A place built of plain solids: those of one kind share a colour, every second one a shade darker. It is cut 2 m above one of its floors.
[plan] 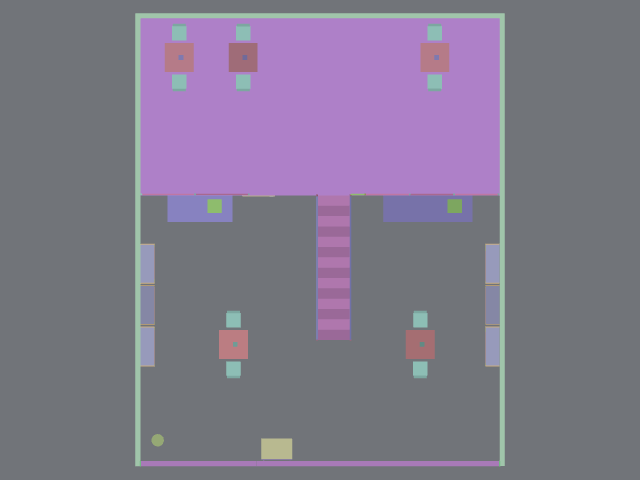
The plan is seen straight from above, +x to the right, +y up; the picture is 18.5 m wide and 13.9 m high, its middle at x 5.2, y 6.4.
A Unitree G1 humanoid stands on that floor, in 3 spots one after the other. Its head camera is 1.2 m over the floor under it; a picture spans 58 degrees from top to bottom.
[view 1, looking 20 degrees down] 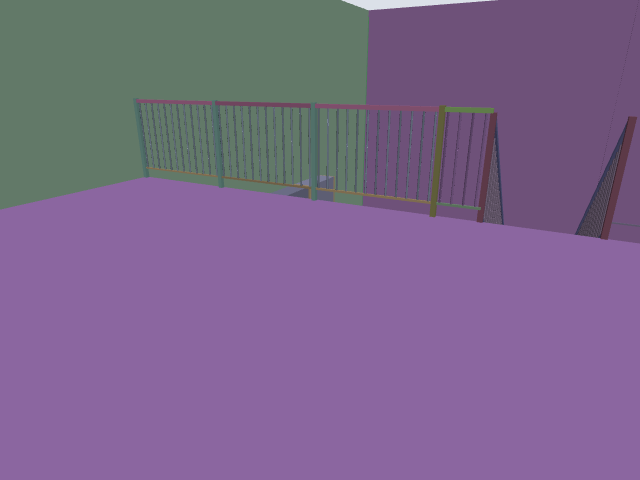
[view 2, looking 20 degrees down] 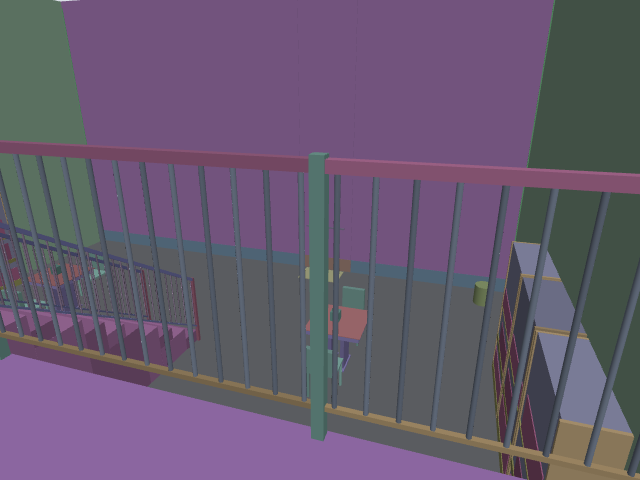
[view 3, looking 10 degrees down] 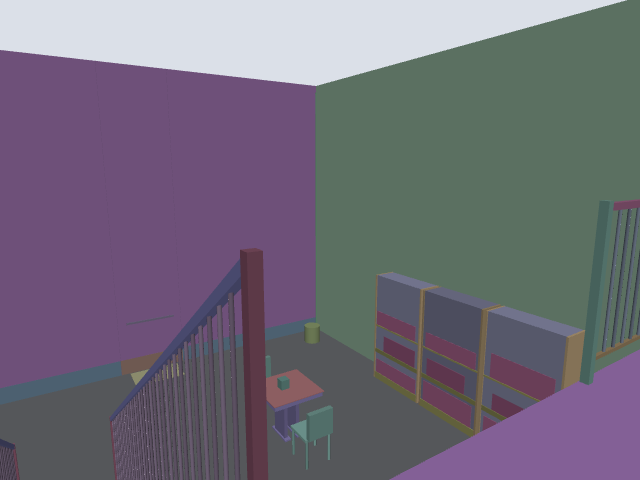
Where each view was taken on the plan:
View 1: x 5.60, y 11.72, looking -62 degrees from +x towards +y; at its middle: upper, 3.51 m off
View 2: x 1.20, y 8.89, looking -72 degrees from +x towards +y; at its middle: upper_guard_post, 1.28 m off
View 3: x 5.60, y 8.79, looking -123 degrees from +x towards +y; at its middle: wall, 10.44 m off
